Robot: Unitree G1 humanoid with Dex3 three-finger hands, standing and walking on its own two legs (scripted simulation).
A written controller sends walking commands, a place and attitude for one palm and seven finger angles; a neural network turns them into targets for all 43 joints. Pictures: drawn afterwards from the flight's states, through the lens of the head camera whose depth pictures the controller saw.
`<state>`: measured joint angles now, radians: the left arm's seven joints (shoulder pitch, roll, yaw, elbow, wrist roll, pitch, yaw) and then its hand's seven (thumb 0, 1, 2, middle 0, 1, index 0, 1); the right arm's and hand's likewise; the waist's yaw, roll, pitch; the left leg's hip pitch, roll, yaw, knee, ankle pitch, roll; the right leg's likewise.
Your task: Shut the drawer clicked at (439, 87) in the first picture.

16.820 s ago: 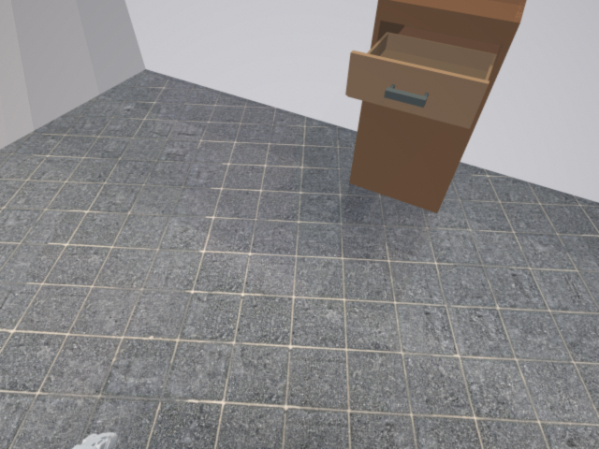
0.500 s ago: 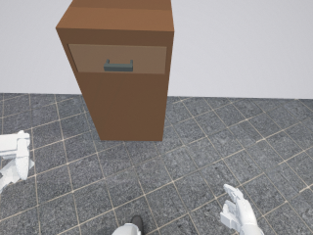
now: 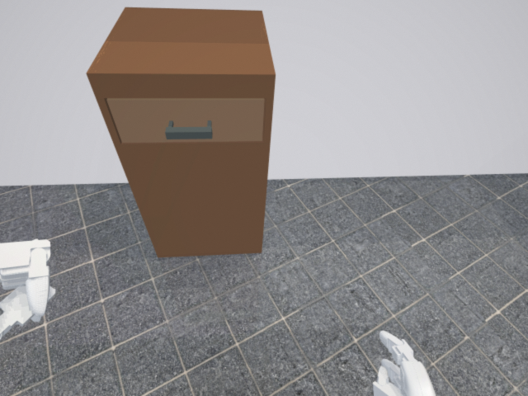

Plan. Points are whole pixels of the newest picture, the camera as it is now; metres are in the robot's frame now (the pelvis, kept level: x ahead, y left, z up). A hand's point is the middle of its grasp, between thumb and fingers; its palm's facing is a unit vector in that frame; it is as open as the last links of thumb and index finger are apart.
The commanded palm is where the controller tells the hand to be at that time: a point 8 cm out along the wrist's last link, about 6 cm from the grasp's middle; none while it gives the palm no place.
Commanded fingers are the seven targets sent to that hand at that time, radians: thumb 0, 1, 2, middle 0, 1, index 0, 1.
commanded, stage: stop stepping back and stand still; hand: left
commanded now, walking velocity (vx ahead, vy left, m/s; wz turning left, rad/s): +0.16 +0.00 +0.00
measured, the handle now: (189, 128) +0.78 +0.20 -0.06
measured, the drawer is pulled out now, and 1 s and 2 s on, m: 0.00 0.00 0.00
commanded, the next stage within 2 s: let the arm hang, fingers relaxed in 0.74 s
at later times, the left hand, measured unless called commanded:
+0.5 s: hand (56, 274) +0.22 +0.23 +0.16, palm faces +0.33 -0.82 -0.46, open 3.2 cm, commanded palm +0.17 +0.28 +0.18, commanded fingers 0.00 0.90 0.90 -1.40 -1.60 -1.40 -1.60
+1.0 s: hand (111, 352) +0.21 +0.24 -0.06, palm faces +0.13 -0.91 -0.39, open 3.1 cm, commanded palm none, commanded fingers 0.00 0.90 0.90 -1.04 -1.21 -1.04 -1.21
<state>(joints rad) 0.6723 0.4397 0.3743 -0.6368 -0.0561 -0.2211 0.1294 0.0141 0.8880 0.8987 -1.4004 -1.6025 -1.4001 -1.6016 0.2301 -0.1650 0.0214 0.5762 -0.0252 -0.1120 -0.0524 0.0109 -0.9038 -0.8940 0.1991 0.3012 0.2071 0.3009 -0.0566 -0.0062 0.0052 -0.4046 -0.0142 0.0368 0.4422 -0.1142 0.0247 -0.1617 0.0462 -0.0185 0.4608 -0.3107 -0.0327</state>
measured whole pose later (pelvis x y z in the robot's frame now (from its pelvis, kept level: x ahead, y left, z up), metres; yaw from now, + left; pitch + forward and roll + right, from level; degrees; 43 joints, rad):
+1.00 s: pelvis +0.03 -0.01 -0.01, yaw +2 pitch +0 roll +0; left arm 0.29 0.29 0.11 0.38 0.02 0.01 0.02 0.00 0.90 0.90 -1.31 -1.52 -1.32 -1.52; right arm 0.16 -0.29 -0.02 0.79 -0.02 -0.02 0.00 0.01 -0.91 -0.89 0.20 0.30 0.21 0.30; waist -0.01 0.06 -0.02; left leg -0.39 -0.04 -0.02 0.62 -0.23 0.03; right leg -0.18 0.05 -0.05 0.60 -0.41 -0.06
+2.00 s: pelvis +0.03 -0.03 +0.00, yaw +2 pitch -3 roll +0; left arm 0.34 0.08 0.02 1.13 0.00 -0.01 0.05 0.00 0.91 0.90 -0.20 -0.30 -0.20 -0.30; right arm 0.34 -0.09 -0.01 1.13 -0.02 0.02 -0.05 0.00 -0.91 -0.89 0.20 0.30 0.20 0.30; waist -0.02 0.02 0.04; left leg -0.28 -0.02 -0.04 0.47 -0.15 0.01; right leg -0.08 0.07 -0.06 0.44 -0.33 -0.08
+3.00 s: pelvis +0.06 -0.04 +0.00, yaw +1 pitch -2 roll +1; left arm 0.34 0.09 0.01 1.13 0.00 -0.01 0.05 0.00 0.91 0.90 -0.19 -0.30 -0.19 -0.30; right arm 0.30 -0.11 0.00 1.14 -0.02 0.01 -0.06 0.00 -0.91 -0.89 0.20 0.30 0.20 0.30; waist -0.01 0.01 0.06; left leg -0.23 -0.01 -0.02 0.46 -0.19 -0.01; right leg -0.01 0.08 -0.03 0.40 -0.35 -0.09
